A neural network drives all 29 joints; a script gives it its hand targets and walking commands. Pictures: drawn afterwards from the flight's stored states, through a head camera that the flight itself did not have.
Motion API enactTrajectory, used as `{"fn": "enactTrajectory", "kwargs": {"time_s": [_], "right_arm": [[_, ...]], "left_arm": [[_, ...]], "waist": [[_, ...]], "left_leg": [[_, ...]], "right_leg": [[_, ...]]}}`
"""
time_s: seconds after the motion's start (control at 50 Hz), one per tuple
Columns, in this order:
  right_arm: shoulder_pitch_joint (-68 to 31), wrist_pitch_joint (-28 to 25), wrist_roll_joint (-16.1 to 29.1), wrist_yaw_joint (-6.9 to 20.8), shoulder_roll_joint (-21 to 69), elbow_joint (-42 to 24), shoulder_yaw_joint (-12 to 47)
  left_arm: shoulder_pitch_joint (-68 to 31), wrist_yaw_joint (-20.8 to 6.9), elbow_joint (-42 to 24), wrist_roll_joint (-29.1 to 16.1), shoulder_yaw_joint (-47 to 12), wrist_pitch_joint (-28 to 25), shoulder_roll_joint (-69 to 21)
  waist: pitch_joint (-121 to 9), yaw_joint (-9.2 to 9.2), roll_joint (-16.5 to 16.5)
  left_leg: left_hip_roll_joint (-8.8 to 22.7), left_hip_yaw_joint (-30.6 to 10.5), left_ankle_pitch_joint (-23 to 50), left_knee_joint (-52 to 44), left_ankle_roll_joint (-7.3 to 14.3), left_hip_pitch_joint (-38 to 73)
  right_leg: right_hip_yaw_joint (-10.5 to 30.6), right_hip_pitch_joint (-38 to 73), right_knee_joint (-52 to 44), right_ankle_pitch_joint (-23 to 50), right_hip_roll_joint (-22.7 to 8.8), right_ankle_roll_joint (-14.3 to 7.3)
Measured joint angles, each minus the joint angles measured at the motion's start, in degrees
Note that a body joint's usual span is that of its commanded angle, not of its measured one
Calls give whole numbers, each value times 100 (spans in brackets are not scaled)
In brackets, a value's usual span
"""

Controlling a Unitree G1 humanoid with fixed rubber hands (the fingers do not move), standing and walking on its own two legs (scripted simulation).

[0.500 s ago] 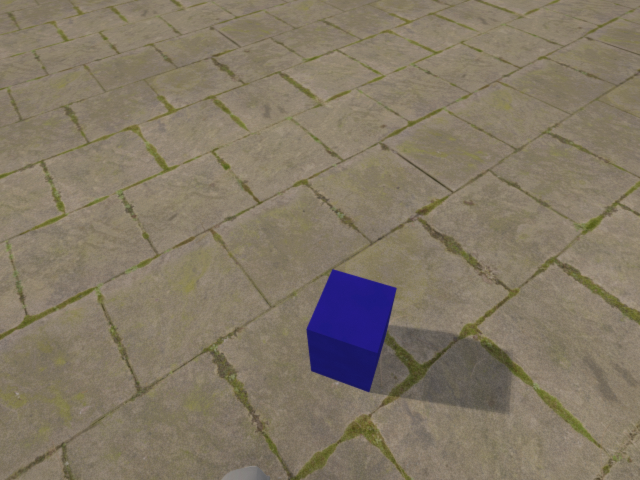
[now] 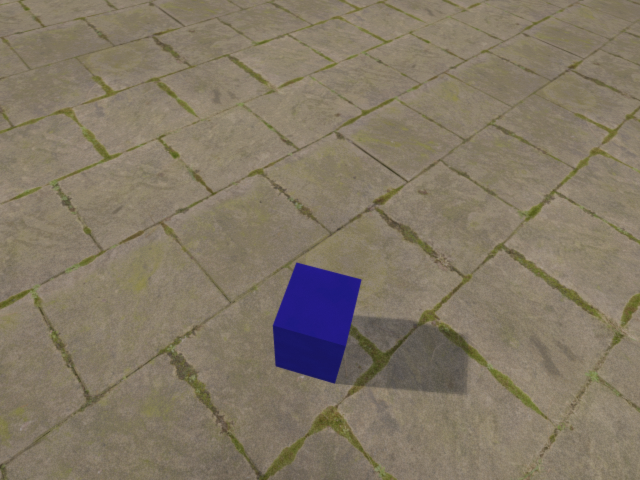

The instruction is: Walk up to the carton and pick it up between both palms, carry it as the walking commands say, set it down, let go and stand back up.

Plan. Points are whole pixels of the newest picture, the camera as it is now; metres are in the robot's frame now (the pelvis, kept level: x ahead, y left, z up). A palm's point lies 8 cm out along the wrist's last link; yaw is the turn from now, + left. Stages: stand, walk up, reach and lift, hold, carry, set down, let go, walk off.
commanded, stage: walk up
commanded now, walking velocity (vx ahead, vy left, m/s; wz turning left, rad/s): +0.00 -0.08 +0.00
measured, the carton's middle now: (316, 325) +0.60 -0.06 -0.63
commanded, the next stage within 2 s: none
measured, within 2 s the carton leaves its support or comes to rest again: neither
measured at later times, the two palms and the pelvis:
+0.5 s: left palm out of the picture +0.03 +0.19 -0.14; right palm out of the picture -0.02 -0.28 -0.14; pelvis +0.01 -0.05 +0.00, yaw +0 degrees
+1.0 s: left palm out of the picture +0.00 +0.18 -0.13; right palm out of the picture +0.08 -0.31 -0.15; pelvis +0.04 -0.06 +0.00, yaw -4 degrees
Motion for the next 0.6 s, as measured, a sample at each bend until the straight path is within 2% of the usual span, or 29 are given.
{"fn": "enactTrajectory", "kwargs": {"time_s": [0.06, 0.12, 0.2, 0.26, 0.34, 0.36, 0.42, 0.46, 0.48, 0.52, 0.6], "right_arm": [[103, 51, 58, 81, -69, 0, -18], [175, 141, 129, 128, -119, 62, 49], [217, 132, 140, 176, -59, 176, 105], [238, 113, 160, 145, 3, 266, 143], [194, 36, 192, 85, 91, 334, 184], [188, -7, 195, 88, 146, 368, 169], [316, -80, 139, 152, 256, 407, 127], [458, -139, 95, 147, 279, 448, 112], [535, -171, 94, 142, 283, 485, 109], [669, -194, 98, 137, 269, 566, 97], [720, -173, 153, 84, 299, 721, 136]], "left_arm": [[-31, 38, -98, -10, -67, -155, -7], [18, 50, -28, 79, -116, -307, -238], [105, 87, 43, 24, -191, -394, -441], [71, 109, 121, 21, -209, -439, -544], [68, 127, 217, 9, -210, -417, -613], [84, 117, 247, 23, -198, -412, -590], [262, 41, 292, 49, -125, -314, -497], [320, -5, 322, 53, -63, -280, -431], [330, -28, 329, 51, -50, -287, -394], [325, -69, 308, 48, -66, -333, -352], [263, 40, 252, -27, -94, -484, -310]], "waist": [[-31, 8, 5], [-62, 93, 186], [-163, 121, 220], [-186, 131, 263], [-158, 105, 319], [-151, 100, 248], [-228, 88, 39], [-239, 46, 4], [-236, 18, -6], [-201, -11, 14], [-31, 39, -85]], "left_leg": [[0, -7, -67, 240, -125, -144], [-129, -334, -1024, 768, -91, -260], [-358, -471, -1106, 1304, -79, -249], [-388, -445, -1215, 1114, -94, 14], [-379, -302, -669, 55, -35, 662], [-406, -275, -564, -24, 15, 715], [-469, -201, -735, 17, 113, 793], [-420, -182, -630, -161, 97, 928], [-392, -189, -598, -281, 69, 1010], [-332, -213, -535, -504, 5, 1177], [-359, -189, -677, -338, -180, 1219]], "right_leg": [[-104, 501, -1308, 690, -127, -85], [-154, 613, -1462, 860, -62, -179], [-162, 854, -1931, 1009, -61, -256], [-231, 935, -2042, 1060, -12, -291], [-342, 916, -1883, 962, 83, -282], [-351, 866, -1734, 875, 49, -279], [-279, 579, -882, -264, -44, -274], [-256, 248, -45, -424, -49, -191], [-261, 133, 182, -380, -68, -164], [-309, 110, 17, -198, -125, -149], [-386, 526, -1538, 1282, -271, -165]]}}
